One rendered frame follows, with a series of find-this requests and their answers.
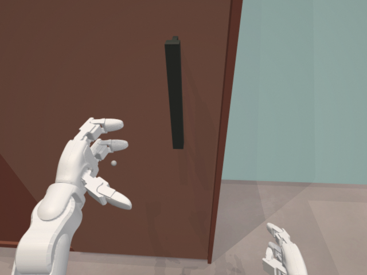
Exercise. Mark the left robot hand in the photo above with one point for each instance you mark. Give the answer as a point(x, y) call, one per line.
point(78, 156)

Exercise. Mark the robot left forearm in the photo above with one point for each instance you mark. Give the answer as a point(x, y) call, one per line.
point(44, 248)

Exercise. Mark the right robot hand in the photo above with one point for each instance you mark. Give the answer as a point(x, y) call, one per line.
point(289, 259)

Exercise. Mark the handle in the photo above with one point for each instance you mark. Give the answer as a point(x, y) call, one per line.
point(174, 80)

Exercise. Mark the wardrobe door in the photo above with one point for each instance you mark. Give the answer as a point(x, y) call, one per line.
point(16, 205)
point(65, 61)

